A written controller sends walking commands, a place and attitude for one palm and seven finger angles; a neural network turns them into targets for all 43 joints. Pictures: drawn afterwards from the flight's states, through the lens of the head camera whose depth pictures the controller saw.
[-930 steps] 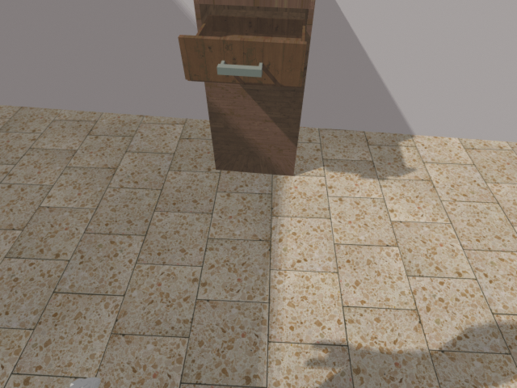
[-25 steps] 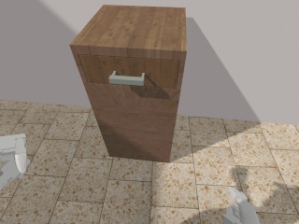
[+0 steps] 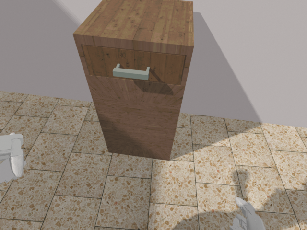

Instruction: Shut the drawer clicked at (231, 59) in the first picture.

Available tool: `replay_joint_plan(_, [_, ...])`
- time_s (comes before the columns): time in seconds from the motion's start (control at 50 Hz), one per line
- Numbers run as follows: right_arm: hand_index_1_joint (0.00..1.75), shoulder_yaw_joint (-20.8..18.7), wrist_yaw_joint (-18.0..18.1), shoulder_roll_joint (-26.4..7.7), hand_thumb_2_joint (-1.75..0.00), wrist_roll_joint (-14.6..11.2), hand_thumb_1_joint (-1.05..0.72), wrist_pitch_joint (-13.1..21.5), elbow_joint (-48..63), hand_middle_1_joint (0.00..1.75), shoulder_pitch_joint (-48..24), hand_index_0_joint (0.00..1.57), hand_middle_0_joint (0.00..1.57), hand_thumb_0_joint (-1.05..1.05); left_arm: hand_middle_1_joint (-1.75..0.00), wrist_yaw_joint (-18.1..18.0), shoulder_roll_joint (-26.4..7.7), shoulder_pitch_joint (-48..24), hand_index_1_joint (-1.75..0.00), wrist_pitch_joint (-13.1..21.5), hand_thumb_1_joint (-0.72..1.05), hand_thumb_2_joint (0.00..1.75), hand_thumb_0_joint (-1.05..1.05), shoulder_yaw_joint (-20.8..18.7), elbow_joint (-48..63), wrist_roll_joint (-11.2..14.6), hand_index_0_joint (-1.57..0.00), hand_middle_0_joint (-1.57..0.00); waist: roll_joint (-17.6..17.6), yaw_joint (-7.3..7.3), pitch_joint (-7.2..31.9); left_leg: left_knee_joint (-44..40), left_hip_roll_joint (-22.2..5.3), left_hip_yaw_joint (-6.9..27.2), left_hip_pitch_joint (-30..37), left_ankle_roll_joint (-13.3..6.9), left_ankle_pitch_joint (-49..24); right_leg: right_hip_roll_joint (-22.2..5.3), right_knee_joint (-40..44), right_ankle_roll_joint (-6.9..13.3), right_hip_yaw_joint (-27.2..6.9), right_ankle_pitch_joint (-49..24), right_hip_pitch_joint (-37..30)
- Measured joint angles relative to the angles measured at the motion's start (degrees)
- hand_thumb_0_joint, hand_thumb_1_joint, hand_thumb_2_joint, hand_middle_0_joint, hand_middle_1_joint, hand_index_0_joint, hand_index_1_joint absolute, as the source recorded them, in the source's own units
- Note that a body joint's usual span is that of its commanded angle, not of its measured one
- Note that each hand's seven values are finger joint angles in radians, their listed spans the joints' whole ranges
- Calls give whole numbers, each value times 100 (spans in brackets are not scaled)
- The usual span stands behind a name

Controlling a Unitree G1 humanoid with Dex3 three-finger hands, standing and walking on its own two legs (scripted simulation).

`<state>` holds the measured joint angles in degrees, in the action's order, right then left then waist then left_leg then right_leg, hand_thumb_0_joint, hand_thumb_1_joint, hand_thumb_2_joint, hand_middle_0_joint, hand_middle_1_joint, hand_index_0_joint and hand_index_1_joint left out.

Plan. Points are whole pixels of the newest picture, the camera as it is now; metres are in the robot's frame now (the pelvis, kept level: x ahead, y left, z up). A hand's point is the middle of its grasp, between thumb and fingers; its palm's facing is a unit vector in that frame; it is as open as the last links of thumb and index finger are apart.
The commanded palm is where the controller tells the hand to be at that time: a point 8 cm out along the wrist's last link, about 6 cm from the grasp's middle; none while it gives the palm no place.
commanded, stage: step back with the hand held close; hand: left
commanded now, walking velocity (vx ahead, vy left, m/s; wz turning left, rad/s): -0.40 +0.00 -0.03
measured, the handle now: (132, 70) +0.68 +0.10 +0.02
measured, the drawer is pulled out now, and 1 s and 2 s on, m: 0.00 0.00 0.00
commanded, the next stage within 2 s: stop stepping back and stand still in 0.44 s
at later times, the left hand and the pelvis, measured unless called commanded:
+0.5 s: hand (17, 227) +0.11 +0.20 +0.17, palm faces +0.24 -0.81 -0.54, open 3.2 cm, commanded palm +0.04 +0.25 +0.19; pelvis -0.10 -0.02 +0.01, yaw -2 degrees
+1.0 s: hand out of the picture -0.01 +0.20 +0.18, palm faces +0.38 -0.79 -0.49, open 3.3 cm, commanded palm -0.07 +0.24 +0.19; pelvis -0.20 -0.04 +0.00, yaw -1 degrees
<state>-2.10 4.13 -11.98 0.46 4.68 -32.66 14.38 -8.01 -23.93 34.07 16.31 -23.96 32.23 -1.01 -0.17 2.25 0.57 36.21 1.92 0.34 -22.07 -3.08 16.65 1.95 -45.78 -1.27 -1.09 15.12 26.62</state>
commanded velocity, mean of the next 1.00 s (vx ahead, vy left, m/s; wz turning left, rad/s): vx -0.09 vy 0.01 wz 0.02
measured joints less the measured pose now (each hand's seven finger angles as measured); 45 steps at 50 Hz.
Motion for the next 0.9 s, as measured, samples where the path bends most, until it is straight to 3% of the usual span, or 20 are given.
replay_joint_plan(0.08, [30, 75, -67, 149, -90, 81, -91, 211, -168, 30, -5, 20, 20, 1, -160, -6, 69, 126, -160, 52, 88, 89, 2, -89, 72, 134, -140, -141, 79, -184, 224, -414, -81, -39, -84, 92, -247, 18, 631, 53, 31, 268, -808])
replay_joint_plan(0.12, [30, 157, -131, 184, -90, 132, -91, 266, -222, 30, -234, 20, 20, 1, -160, 25, 121, 81, -160, 86, 88, 90, 2, -52, 97, 161, -140, -141, 165, -312, 127, -595, -133, -186, -130, 149, -396, -6, 1200, 101, 1, 408, -992])
replay_joint_plan(0.16, [30, 214, -190, 180, -90, 154, -90, 254, -211, 30, -530, 20, 20, 1, -160, 84, 150, -45, -160, 59, 89, 90, 2, 74, 97, 173, -140, -141, 160, -351, -80, -737, -190, -278, -147, 202, -559, 16, 1483, 181, -24, 432, -1022])
replay_joint_plan(0.24, [30, 245, -223, 164, -90, 44, -90, 31, -52, 30, -906, 20, 20, 1, -160, 214, 34, -42, -160, -53, 89, 89, 2, 285, 190, 225, -140, -141, -1, -213, -247, -728, -342, -288, -270, 275, -835, 157, 1769, 350, -1, 163, -999])
replay_joint_plan(0.32, [30, 200, -112, 153, -90, -90, -90, -222, 82, 30, -848, 20, 20, 1, -160, 273, -258, 230, -160, -107, 88, 89, 2, 139, 263, 294, -140, -140, 174, -130, -43, 489, -133, -130, -591, 262, 375, 93, 1991, 417, -19, -101, -898])
replay_joint_plan(0.38, [30, 195, 7, 32, -90, -76, -91, -341, 134, 30, -754, 20, 20, 1, -159, 182, -281, 346, -160, -244, 88, 89, 2, 20, 219, 308, -140, -140, 288, -129, 55, 270, -94, -183, -380, 291, 216, 27, 2098, 425, -39, -277, -816])
replay_joint_plan(0.44, [30, 81, 109, -208, -90, -105, -91, -337, 161, 30, -654, 20, 20, 1, -160, 126, -189, 299, -160, -333, 88, 89, 2, 123, 239, 307, -140, -140, 58, -100, 24, -752, -252, -124, 168, 225, -789, 117, 1929, 352, 146, -295, -695])
replay_joint_plan(0.52, [30, -67, 95, -124, -90, -96, -91, -214, -1, 30, -573, 20, 20, 1, -160, 169, -259, 161, -160, -330, 88, 89, 2, 158, 126, 293, -140, -140, 294, -154, -87, -1002, -41, -175, 247, 223, -565, -79, 1054, 2, 26, 112, -315])
replay_joint_plan(0.58, [30, -18, 29, -27, -90, -23, -91, 23, -25, 30, -399, 20, 20, 1, -160, 159, -190, 216, -160, -350, 88, 89, 2, 135, 117, 299, -140, -140, 215, -171, -91, -1059, -86, -104, 211, 243, -804, -21, 439, -5, 13, 728, -308])
replay_joint_plan(0.62, [30, 65, -28, 41, -90, -35, -91, 122, -12, 30, -280, 20, 20, 1, -160, 110, -131, 345, -160, -350, 88, 89, 2, 96, 175, 306, -140, -140, 157, -204, -70, -1000, -151, -84, 149, 288, -871, -46, 756, -5, 92, 702, -606])
replay_joint_plan(0.66, [30, 161, -62, 89, -90, -50, -91, 148, 19, 30, -197, 20, 20, 1, -160, 72, -93, 447, -160, -320, 88, 89, 2, 57, 221, 281, -140, -140, 150, -274, -34, -659, -203, -123, -65, 323, -644, -63, 1378, 115, 69, 303, -861])
replay_joint_plan(0.7, [30, 193, -65, 80, -90, -27, -91, 108, -107, 30, -176, 20, 20, 1, -160, 61, 45, 325, -160, -325, 88, 89, 2, 193, 94, 242, -140, -140, 46, -314, -53, 73, -218, -35, -308, 336, -32, 23, 1448, 328, 115, -40, -839])
replay_joint_plan(0.76, [30, 227, -37, 77, -90, -21, -90, 13, -324, 30, -35, 20, 20, 1, -160, 29, 241, 85, -160, -414, 88, 89, 2, 386, -157, 198, -140, -141, 120, -357, 84, 936, -140, -117, -339, 291, 359, -69, 1613, 413, 137, -202, -856])
replay_joint_plan(0.82, [30, 267, 45, 33, -90, 4, -90, 15, -373, 30, 143, 20, 20, 1, -160, -51, 376, -13, -160, -491, 88, 89, 2, 460, -277, 148, -141, -141, 168, -291, 279, 248, -213, -214, 288, 159, 496, -171, 1609, 366, 254, -144, -782])
replay_joint_plan(0.86, [30, 251, 106, -74, -90, 30, -90, 114, -305, 30, 225, 20, 20, 1, -160, -90, 390, -66, -160, -492, 88, 89, 2, 482, -210, 123, -140, -141, 43, -178, 345, -534, -322, -80, 716, 24, 637, -121, 1366, 313, 384, 45, -599])
replay_joint_plan(0.9, [30, 233, 139, -47, -90, 19, -90, 180, -324, 30, 178, 20, 20, 1, -160, -111, 288, -144, -160, -463, 88, 89, 2, 414, -197, 115, -140, -141, 163, -69, 214, -488, -237, -82, 680, 153, 79, -162, 954, 208, 279, 404, -480])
